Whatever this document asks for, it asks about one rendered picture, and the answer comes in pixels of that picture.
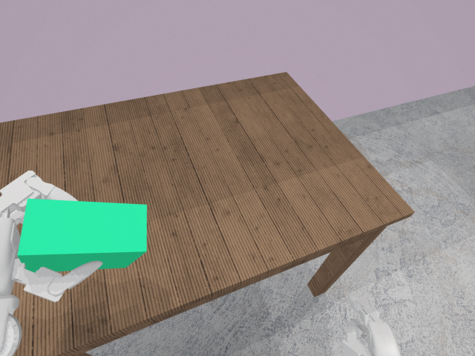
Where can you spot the sponge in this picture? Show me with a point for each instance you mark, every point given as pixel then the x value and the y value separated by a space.
pixel 62 235

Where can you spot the right robot hand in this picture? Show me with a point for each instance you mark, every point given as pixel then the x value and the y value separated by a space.
pixel 376 339

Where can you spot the left robot forearm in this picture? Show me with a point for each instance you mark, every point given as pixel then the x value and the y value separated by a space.
pixel 10 328

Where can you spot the left robot hand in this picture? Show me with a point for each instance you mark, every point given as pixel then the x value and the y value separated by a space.
pixel 45 282

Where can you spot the table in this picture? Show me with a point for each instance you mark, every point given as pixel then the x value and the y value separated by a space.
pixel 242 180

